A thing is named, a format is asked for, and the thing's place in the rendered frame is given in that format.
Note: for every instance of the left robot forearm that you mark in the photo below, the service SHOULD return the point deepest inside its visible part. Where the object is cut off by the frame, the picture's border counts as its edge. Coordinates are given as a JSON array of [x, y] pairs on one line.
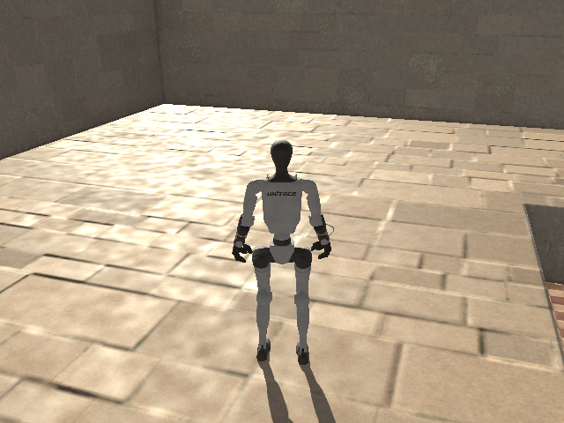
[[241, 234]]

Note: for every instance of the robot left hand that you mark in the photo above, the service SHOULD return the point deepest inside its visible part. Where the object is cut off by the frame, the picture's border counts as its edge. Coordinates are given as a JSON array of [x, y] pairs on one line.
[[243, 250]]

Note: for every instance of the left robot upper arm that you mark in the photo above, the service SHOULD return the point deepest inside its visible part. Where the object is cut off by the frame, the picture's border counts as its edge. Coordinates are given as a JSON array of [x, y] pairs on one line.
[[254, 186]]

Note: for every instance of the robot torso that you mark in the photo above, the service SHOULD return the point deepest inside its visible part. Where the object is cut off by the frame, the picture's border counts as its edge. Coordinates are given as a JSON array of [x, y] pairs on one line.
[[281, 214]]

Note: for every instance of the right robot upper arm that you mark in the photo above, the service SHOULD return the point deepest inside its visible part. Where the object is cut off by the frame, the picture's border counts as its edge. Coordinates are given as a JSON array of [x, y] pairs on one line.
[[309, 187]]

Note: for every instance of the right robot forearm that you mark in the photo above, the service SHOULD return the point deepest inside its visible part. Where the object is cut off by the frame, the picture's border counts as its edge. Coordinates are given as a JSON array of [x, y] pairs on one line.
[[322, 233]]

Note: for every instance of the humanoid robot head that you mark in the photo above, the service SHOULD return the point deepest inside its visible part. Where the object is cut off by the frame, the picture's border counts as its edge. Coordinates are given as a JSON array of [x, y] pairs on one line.
[[281, 153]]

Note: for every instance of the robot right hand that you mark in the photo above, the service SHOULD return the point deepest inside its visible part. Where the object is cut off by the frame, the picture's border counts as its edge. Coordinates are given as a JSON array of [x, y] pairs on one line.
[[318, 246]]

